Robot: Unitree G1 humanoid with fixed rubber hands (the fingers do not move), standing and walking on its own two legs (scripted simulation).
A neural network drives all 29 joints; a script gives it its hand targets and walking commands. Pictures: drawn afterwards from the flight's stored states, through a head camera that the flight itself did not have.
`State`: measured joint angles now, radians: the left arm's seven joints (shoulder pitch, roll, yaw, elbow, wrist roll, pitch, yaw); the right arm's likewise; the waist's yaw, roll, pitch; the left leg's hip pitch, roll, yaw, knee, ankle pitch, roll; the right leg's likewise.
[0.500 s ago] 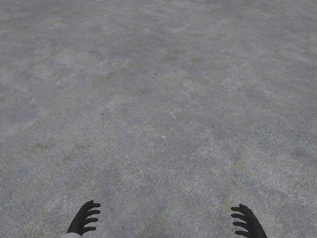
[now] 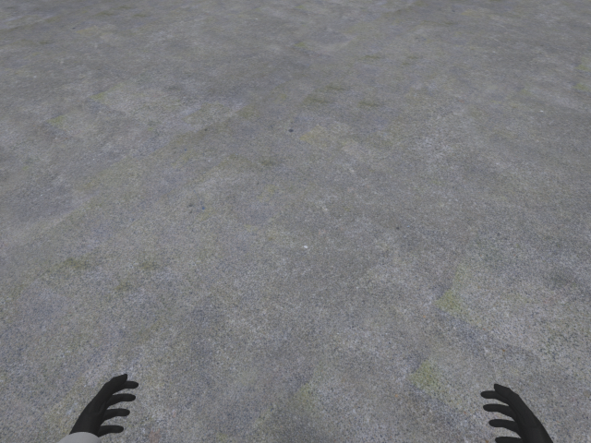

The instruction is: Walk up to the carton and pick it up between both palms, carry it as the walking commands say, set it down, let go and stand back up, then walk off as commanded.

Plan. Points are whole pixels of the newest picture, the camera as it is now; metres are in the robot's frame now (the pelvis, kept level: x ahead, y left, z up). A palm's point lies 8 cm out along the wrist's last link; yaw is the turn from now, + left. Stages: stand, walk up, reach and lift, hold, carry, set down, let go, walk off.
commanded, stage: stand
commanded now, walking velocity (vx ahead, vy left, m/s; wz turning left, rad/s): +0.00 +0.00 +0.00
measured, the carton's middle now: out of the picture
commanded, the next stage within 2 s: walk up in 0.54 s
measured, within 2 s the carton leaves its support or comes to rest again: neither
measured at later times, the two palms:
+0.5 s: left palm out of the picture +0.12 +0.30 -0.07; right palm out of the picture +0.13 -0.30 -0.07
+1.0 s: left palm out of the picture +0.03 +0.26 -0.08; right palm out of the picture +0.11 -0.30 -0.11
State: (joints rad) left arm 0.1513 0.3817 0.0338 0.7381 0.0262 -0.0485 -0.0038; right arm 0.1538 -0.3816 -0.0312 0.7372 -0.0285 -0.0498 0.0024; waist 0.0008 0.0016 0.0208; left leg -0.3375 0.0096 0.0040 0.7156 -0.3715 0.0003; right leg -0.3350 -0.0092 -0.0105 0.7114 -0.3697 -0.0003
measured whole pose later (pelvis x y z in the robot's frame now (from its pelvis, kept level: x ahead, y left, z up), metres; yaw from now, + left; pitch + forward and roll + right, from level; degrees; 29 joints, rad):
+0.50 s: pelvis +0.00 +0.00 +0.02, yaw +0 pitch -2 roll +0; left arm 0.10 0.39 0.00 0.91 0.01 -0.04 -0.01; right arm 0.11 -0.39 -0.01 0.91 -0.02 -0.04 0.01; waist 0.00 0.00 0.04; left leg -0.21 0.01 0.00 0.51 -0.26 0.00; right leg -0.21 -0.01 -0.01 0.51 -0.26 0.00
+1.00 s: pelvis -0.02 -0.04 +0.02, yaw +10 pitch -1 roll +1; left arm 0.16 0.31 0.02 0.85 0.03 0.04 0.03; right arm 0.17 -0.32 -0.07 0.86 -0.03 0.08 0.02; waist -0.01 0.03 0.11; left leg -0.45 -0.01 -0.02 0.93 -0.43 -0.05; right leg -0.23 -0.07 -0.10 0.52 -0.27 -0.01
